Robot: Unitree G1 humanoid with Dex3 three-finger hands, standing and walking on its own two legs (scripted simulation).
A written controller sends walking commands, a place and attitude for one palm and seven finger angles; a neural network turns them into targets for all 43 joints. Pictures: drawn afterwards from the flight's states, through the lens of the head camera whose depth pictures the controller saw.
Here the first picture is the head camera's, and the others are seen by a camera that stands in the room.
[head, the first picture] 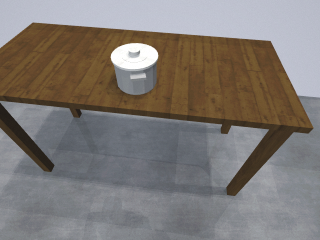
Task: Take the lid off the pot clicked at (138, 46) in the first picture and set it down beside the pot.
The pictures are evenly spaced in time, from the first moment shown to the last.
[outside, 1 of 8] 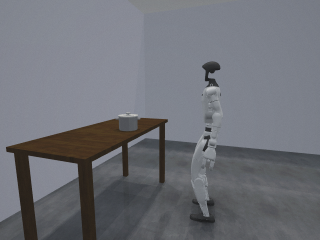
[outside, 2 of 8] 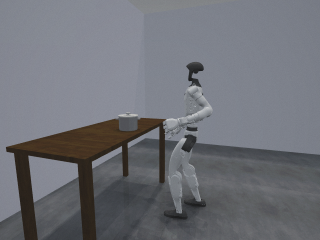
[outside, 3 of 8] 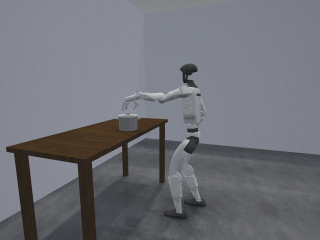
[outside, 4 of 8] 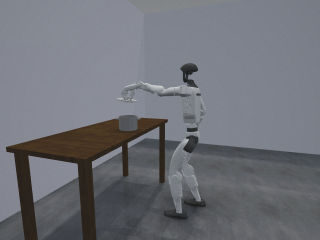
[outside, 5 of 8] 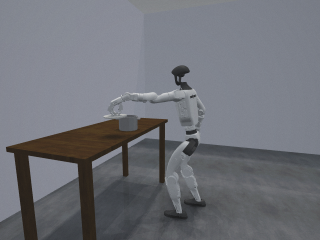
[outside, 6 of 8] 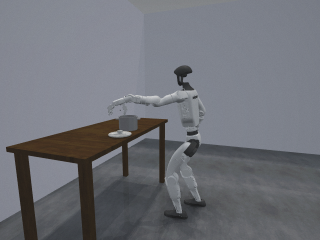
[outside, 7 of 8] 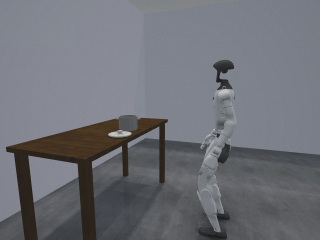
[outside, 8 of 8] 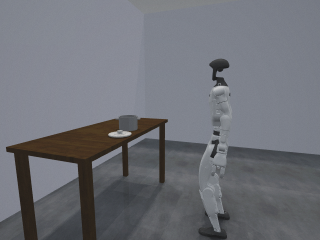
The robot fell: no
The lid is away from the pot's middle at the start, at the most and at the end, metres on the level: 0.00 0.25 0.23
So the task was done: yes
